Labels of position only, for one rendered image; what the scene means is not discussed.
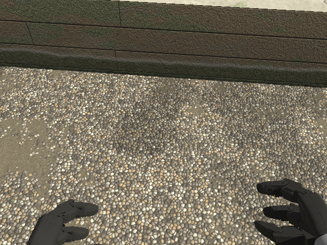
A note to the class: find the left robot hand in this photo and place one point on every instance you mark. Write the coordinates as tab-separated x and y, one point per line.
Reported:
50	228

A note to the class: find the right robot forearm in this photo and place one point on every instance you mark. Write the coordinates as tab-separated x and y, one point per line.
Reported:
322	240

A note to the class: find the right robot hand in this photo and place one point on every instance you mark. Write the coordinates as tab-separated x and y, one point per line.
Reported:
309	218

